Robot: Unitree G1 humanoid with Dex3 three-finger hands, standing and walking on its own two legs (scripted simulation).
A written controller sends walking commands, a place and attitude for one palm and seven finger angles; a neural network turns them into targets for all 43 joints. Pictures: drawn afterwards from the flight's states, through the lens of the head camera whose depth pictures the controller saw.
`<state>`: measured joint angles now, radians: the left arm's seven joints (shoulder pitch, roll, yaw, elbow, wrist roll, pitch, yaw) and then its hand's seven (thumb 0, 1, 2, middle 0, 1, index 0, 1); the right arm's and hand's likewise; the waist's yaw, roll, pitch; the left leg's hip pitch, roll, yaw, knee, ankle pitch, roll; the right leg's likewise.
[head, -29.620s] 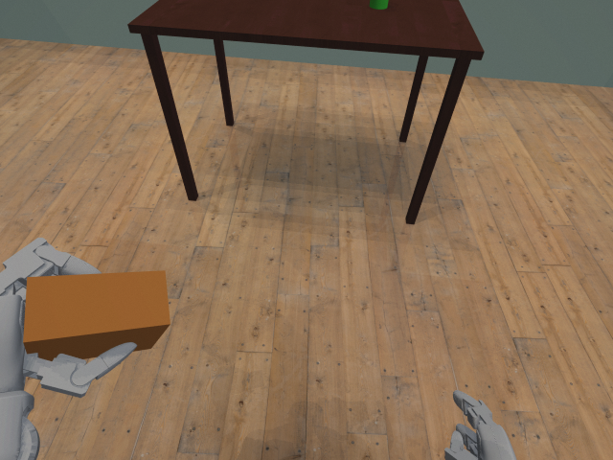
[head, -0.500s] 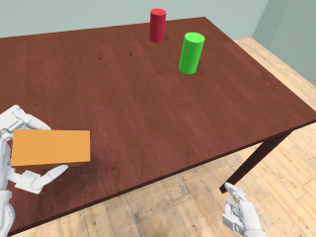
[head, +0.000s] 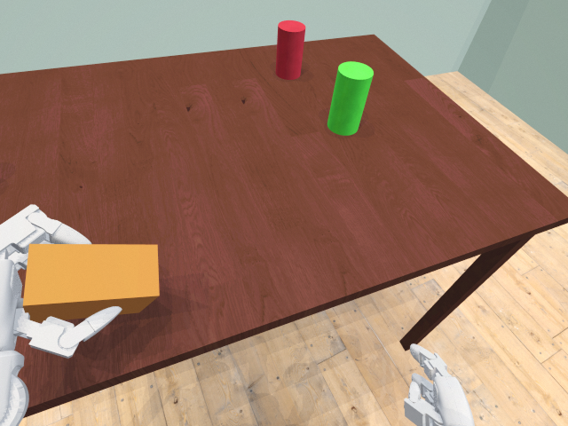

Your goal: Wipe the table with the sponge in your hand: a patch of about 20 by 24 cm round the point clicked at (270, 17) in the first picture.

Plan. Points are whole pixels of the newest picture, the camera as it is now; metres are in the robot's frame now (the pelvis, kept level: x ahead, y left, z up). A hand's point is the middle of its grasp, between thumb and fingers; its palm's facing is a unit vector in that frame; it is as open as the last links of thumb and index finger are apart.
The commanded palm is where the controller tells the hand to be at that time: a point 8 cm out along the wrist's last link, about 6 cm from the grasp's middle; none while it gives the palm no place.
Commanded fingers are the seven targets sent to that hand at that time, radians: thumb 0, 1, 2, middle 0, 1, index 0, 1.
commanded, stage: look again from close up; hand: left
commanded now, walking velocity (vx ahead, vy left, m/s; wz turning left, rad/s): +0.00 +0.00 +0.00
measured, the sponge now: (111, 283) +0.23 +0.22 +0.13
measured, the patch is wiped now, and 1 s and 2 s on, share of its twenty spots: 0.00 0.00 0.00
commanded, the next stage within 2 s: shuffle to correct the standing spot in 0.18 s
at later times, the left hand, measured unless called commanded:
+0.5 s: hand (73, 281) +0.22 +0.24 +0.16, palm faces +0.38 -0.84 -0.39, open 9.8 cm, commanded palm +0.16 +0.27 +0.17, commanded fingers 0.00 0.10 1.30 -1.20 -1.60 -1.20 -1.60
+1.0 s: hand (156, 285) +0.22 +0.16 +0.15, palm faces +0.33 -0.86 -0.39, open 9.8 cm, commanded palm +0.16 +0.20 +0.17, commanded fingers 0.00 0.10 1.30 -1.20 -1.60 -1.20 -1.60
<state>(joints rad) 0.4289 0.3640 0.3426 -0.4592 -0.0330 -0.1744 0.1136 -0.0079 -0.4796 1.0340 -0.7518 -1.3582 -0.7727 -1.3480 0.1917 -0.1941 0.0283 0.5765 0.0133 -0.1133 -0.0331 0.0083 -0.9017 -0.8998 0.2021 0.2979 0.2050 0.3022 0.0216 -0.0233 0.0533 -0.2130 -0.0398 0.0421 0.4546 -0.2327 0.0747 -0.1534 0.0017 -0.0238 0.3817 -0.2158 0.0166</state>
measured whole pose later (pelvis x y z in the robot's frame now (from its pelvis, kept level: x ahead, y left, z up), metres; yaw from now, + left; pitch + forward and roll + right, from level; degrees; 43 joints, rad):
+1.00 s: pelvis +0.00 -0.08 -0.01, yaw +0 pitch +0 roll -1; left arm 0.47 0.38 0.36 -0.53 -0.09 -0.12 0.10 -0.01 -0.48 1.04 -0.75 -1.36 -0.77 -1.35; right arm 0.19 -0.23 -0.02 0.55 0.02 -0.07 -0.03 0.01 -0.90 -0.90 0.20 0.30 0.20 0.30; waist 0.00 0.00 0.05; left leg -0.28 0.07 0.00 0.55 -0.28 -0.03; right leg -0.21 0.11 -0.06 0.46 -0.26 -0.10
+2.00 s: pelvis -0.03 +0.03 +0.00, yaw +0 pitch -2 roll -2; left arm 0.36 0.34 0.34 -0.43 0.01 -0.20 0.11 -0.01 -0.48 1.04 -0.75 -1.36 -0.77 -1.35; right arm 0.21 -0.17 0.05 0.57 0.00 -0.15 0.00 0.01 -0.90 -0.90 0.20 0.30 0.21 0.30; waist 0.04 -0.04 0.05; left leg -0.23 -0.06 0.08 0.45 -0.20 0.11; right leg -0.19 -0.02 0.02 0.41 -0.20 0.01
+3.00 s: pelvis -0.01 -0.02 +0.00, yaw +0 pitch +0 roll -2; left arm 0.46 0.36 0.33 -0.47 -0.04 -0.17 0.12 -0.01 -0.48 1.04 -0.75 -1.36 -0.77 -1.35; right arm 0.19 -0.23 0.00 0.57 0.02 -0.11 -0.04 0.01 -0.90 -0.90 0.20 0.30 0.20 0.30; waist 0.01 0.00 0.05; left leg -0.23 -0.02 0.04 0.47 -0.22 0.05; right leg -0.17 0.03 -0.02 0.39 -0.21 -0.01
